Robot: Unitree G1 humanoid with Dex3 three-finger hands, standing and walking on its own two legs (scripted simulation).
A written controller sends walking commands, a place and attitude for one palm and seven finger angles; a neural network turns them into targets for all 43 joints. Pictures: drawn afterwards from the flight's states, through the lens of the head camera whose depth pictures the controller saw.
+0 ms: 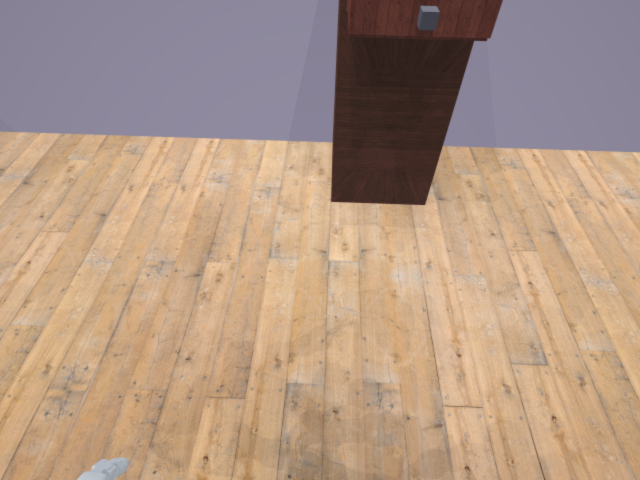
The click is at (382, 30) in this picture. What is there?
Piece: drawer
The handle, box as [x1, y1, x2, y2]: [417, 6, 439, 29]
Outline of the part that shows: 420,6 417,21 419,29 435,29 439,13 437,7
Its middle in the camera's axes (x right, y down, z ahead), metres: +0.27 -0.57 +0.99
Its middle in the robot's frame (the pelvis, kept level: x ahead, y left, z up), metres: +1.15 -0.22 +0.12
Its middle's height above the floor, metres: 0.88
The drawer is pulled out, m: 0.19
